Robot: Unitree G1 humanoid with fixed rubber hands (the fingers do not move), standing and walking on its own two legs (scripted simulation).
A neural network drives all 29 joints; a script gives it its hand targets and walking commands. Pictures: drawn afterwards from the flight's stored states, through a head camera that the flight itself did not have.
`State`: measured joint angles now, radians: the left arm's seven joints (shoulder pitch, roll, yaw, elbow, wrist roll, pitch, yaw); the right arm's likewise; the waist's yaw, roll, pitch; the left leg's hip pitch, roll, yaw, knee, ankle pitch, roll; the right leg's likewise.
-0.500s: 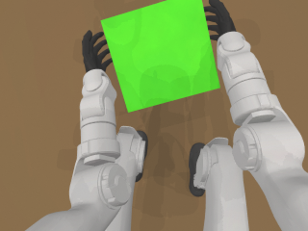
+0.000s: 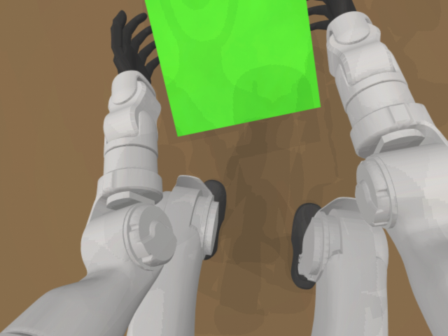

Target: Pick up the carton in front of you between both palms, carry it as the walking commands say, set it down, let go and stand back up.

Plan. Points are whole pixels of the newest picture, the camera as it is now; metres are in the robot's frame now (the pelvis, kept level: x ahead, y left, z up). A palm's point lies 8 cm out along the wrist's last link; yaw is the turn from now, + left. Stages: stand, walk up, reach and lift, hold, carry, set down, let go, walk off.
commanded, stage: set down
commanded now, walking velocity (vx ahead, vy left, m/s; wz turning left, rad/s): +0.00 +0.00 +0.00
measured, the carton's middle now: (235, 65) +0.52 +0.06 -0.25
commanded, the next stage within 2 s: none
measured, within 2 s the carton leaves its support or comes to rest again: rests again in 0.48 s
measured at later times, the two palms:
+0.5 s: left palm (127, 71) +0.49 +0.21 -0.15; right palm (324, 20) +0.56 -0.09 -0.17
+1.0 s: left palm (134, 88) +0.47 +0.22 -0.18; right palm (333, 44) +0.54 -0.11 -0.23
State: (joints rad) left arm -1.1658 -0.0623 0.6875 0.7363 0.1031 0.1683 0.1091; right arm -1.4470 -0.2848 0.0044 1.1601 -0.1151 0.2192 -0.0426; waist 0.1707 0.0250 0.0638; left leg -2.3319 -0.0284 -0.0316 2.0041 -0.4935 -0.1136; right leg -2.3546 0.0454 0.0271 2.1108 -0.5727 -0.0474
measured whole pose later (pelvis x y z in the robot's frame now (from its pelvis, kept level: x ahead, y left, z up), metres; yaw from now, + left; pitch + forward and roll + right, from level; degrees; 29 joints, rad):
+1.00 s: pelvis +0.00 +0.01 -0.02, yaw +2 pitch +41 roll +7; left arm -1.22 0.11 0.49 1.07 -0.07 0.03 0.09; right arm -1.43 -0.38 0.03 1.21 -0.09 0.09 -0.01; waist 0.16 0.10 0.23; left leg -2.32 -0.07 0.00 2.10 -0.51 -0.11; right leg -2.32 0.02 0.07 2.24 -0.63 -0.03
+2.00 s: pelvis +0.01 +0.01 +0.15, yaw -1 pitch +46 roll +4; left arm -0.82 -0.02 0.35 0.51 -0.09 0.18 0.21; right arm -1.25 -0.45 -0.04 0.99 -0.02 0.21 0.09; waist 0.18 -0.03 -0.05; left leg -1.91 -0.04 -0.02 1.51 -0.41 -0.06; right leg -1.91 0.01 0.05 1.60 -0.50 -0.01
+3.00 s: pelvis +0.13 +0.02 +0.37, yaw -4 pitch +12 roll +0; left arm 0.18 0.20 0.00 0.37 -0.04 0.03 -0.08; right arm -0.03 -0.18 -0.12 0.57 -0.05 0.01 -0.04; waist 0.11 0.04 -0.01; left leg -0.51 -0.02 -0.03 0.58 -0.29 -0.01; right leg -0.48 0.00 0.04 0.59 -0.33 0.01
